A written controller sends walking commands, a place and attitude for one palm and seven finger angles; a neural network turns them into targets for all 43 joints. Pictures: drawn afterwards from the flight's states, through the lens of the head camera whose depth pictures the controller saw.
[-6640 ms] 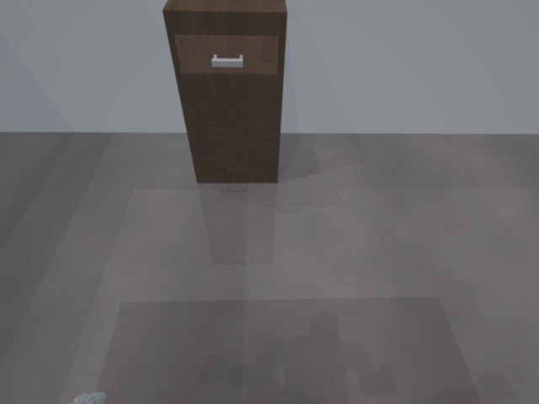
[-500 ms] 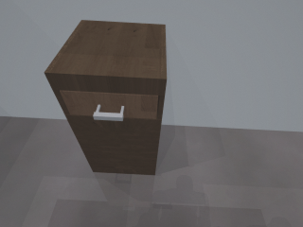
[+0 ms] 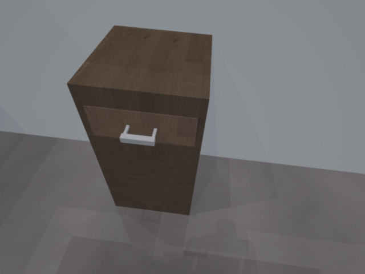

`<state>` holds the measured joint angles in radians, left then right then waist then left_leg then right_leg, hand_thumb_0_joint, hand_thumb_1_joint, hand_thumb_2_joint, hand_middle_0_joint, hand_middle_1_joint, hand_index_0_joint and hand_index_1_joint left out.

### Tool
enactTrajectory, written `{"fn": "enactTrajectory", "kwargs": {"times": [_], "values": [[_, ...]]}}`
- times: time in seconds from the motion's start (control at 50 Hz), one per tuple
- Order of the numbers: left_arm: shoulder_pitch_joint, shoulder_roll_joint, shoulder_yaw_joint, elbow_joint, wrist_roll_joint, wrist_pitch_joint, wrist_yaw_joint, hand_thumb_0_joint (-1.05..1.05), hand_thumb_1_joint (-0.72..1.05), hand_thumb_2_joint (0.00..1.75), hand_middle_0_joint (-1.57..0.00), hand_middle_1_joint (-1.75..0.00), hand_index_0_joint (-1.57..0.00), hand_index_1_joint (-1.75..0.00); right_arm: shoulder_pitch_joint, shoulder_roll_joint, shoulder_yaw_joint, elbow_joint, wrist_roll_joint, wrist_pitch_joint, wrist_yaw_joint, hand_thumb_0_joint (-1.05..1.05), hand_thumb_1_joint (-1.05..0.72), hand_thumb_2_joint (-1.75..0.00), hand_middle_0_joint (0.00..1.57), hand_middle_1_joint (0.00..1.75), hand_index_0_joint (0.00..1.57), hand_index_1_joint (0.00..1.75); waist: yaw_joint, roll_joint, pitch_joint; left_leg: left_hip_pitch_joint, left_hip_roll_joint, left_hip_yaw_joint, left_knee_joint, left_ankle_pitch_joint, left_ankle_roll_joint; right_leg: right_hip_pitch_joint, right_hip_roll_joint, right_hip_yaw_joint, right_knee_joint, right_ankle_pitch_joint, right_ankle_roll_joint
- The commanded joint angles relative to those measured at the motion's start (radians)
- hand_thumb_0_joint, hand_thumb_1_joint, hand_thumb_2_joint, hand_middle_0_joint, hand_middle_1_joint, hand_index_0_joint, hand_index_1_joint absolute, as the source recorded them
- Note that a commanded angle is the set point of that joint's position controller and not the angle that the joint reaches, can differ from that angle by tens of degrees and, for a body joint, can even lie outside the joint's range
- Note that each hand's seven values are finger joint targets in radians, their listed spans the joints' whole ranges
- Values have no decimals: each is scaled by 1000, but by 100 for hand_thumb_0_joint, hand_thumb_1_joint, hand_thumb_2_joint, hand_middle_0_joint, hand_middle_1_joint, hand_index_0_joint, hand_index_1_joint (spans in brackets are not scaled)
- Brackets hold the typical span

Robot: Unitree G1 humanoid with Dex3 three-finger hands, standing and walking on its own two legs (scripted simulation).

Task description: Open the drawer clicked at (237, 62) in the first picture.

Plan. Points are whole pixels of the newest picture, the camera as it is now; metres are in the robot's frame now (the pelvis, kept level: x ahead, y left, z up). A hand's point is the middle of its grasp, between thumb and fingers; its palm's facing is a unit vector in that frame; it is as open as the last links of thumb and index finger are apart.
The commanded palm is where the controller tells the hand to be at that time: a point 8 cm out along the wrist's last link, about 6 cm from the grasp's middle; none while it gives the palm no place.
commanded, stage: come to a stop and stand still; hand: left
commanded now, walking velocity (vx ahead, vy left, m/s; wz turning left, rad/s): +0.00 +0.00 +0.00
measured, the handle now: (139, 134) +0.55 +0.18 -0.08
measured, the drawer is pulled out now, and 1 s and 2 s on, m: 0.00 0.00 0.00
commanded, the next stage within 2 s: look again from close up in 0.34 s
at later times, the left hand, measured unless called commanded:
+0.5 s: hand out of the picture -0.01 +0.16 -0.17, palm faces +0.00 -0.98 -0.20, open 7.3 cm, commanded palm none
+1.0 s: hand out of the picture +0.03 +0.15 -0.17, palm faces +0.00 -0.98 -0.19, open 7.3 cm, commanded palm +0.12 +0.20 -0.07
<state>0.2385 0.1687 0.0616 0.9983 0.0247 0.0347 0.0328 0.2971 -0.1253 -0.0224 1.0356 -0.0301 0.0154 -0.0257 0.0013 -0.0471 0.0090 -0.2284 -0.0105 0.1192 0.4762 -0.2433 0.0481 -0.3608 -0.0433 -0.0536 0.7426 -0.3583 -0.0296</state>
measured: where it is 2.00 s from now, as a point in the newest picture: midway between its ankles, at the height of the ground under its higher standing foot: outside the picture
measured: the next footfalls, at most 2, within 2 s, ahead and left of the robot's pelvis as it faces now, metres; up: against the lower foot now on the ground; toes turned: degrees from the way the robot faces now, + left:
right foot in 0.08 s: +0.03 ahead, -0.12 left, +0.00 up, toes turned -2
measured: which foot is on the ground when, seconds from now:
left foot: down 0.00-1.00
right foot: up 0.00-0.06, down 0.08-1.00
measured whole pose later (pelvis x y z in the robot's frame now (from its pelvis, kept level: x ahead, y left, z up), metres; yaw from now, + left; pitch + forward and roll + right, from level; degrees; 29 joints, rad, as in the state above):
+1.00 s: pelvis +0.03 -0.02 +0.00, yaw -1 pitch +0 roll +1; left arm 0.30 0.15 -0.01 1.10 0.01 -0.02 0.04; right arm 0.28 -0.14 0.02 1.13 -0.02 -0.02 -0.02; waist 0.00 -0.01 0.03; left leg -0.17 0.03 0.12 0.46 -0.28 0.01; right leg -0.15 0.00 -0.04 0.48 -0.32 -0.03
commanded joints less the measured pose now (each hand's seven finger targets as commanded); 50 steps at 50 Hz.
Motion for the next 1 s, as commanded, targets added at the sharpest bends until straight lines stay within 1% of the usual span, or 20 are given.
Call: {"fn": "enactTrajectory", "kwargs": {"times": [0.0, 0.02, 0.04, 0.06, 0.08, 0.1, 0.12, 0.16, 0.18, 0.2, 0.22, 0.26, 0.32, 0.36, 0.58, 0.64, 0.72, 0.78, 0.96, 0.98], "values": [[90, -13, -26, -12, -1, -29, -6, 0, 90, 90, -20, -30, -20, -30, 14, -122, -11, -45, 2, -26, -5, 0, -90, -90, 20, 30, 20, 30, 16, 118, 37, -7, 231, -206, -217, 55, 103, 59, -18, 13, -175, -8, 22], [110, -4, -29, 2, -2, -37, -4, 0, 90, 90, -20, -30, -20, -30, 26, -123, -11, -36, 7, -27, -5, 0, -90, -90, 20, 30, 20, 30, 20, 97, 14, 13, 212, -189, -169, 93, 82, 110, -19, 16, -290, 78, 25], [128, 17, -31, 16, -1, -47, 0, 0, 90, 90, -20, -30, -20, -30, 34, -107, -7, -30, 14, -32, -3, 0, -90, -90, 20, 30, 20, 30, 20, 54, -2, 6, 176, -165, -125, 132, 50, 162, -41, 64, -371, 192, 20], [135, 36, -36, 27, -3, -54, 2, 0, 90, 90, -20, -30, -20, -30, 36, -93, -2, -27, 20, -37, -1, 0, -90, -90, 20, 30, 20, 30, 4, 29, -5, 13, 137, -133, -102, 137, 16, 170, -84, 117, -380, 276, 1], [132, 51, -39, 33, -4, -56, 2, 0, 90, 90, -20, -30, -20, -30, 41, -95, 0, -25, 20, -40, 2, 0, -90, -90, 20, 30, 20, 30, -7, 35, -13, 41, 120, -118, -103, 159, 2, 158, -104, 119, -365, 334, -8], [133, 56, -39, 45, -7, -65, 1, 0, 90, 90, -20, -30, -20, -30, 27, -102, 0, -12, 19, -33, 0, 0, -90, -90, 20, 30, 20, 30, -9, -69, -37, 76, 120, -103, -72, 154, -9, 150, -93, 139, -365, 375, -10], [121, 49, -44, 51, -10, -67, 2, 0, 90, 90, -20, -30, -20, -30, 33, -111, 1, -4, 19, -29, 0, 0, -90, -90, 20, 30, 20, 30, -17, -97, -36, 87, 120, -97, -74, 128, -13, 144, -100, 136, -375, 372, -14], [121, 41, -50, 57, -10, -65, 3, 0, 90, 90, -20, -30, -20, -30, 29, -103, 8, 18, 20, -27, 2, 0, -90, -90, 20, 30, 20, 30, -17, -27, 15, 82, 118, -97, -100, 91, -17, 107, -88, 135, -395, 288, -13], [188, 83, -51, 83, 5, -72, 43, 0, 90, 90, -20, -30, -20, -30, -61, -164, -5, -54, 25, -37, 11, 0, -90, -90, 20, 30, 20, 30, 20, -24, 89, -4, 141, -84, 57, 73, -48, 84, -109, 172, -390, 402, 6], [125, 121, -51, 25, -5, -77, 33, 0, 90, 90, -20, -30, -20, -30, -17, -116, 0, -71, 21, -21, 19, 0, -90, -90, 20, 30, 20, 30, -30, -2, 37, 7, 91, -92, 43, -98, -48, 35, -143, 220, -446, 4, -29], [99, 122, -50, 5, -4, -75, 26, 0, 90, 90, -20, -30, -20, -30, 12, -121, -1, -64, 15, -17, 23, 0, -90, -90, 20, 30, 20, 30, -45, 37, 61, 13, 84, -86, 48, -109, -45, -41, -124, 216, -449, -183, -47], [104, 114, -50, -4, -7, -74, 19, 0, 90, 90, -20, -30, -20, -30, 49, -117, 3, -66, 7, -18, 25, 0, -90, -90, 20, 30, 20, 30, -49, 129, 51, 11, 98, -101, 2, -103, -25, -47, -78, 170, -388, -149, -49], [136, 80, -60, 10, -7, -71, 12, 0, 90, 90, -20, -30, -20, -30, 42, -125, 10, -75, 11, -28, 19, 0, -90, -90, 20, 30, 20, 30, -23, 58, 72, -62, 117, -136, -64, -113, -4, 23, -41, 136, -344, -58, -38], [144, 70, -64, 19, -7, -68, 8, 0, 90, 90, -20, -30, -20, -30, 46, -130, 15, -65, 11, -32, 17, 0, -90, -90, 20, 30, 20, 30, -14, 47, 90, -76, 122, -144, -87, -113, 2, 41, -33, 121, -333, -19, -32], [133, 79, -60, 43, -14, -66, 10, 0, 90, 90, -20, -30, -20, -30, 56, -122, 28, 16, 14, -44, 6, 0, -90, -90, 20, 30, 20, 30, 2, 32, 45, -3, 129, -110, -76, 103, -4, 135, -49, 106, -318, 216, -18], [122, 83, -59, 51, -14, -63, 10, 0, 90, 90, -20, -30, -20, -30, 52, -118, 30, 32, 15, -43, 4, 0, -90, -90, 20, 30, 20, 30, 3, 55, 56, -2, 128, -108, -83, 106, -8, 141, -50, 107, -321, 225, -18], [117, 82, -56, 59, -14, -65, 9, 0, 90, 90, -20, -30, -20, -30, 47, -113, 28, 45, 15, -43, 1, 0, -90, -90, 20, 30, 20, 30, 1, 33, 42, 22, 128, -99, -77, 130, -11, 153, -57, 109, -328, 277, -18], [115, 80, -56, 65, -14, -64, 9, 0, 90, 90, -20, -30, -20, -30, 45, -110, 29, 56, 15, -42, 0, 0, -90, -90, 20, 30, 20, 30, 1, 57, 44, 37, 131, -97, -81, 153, -12, 154, -55, 105, -330, 293, -17], [129, 70, -56, 83, -12, -64, 9, 0, 90, 90, -20, -30, -20, -30, 36, -110, 29, 72, 16, -42, -4, 0, -90, -90, 20, 30, 20, 30, -1, 53, 37, 74, 134, -96, -87, 192, -11, 164, -56, 103, -342, 324, -14], [202, 109, -49, 109, 0, -80, 49, 0, 90, 90, -20, -30, -20, -30, -75, -150, 11, -8, 29, -47, 0, 0, -90, -90, 20, 30, 20, 30, 36, -26, 99, -39, 138, -62, 163, 237, -47, 133, -132, 182, -370, 804, 40]]}}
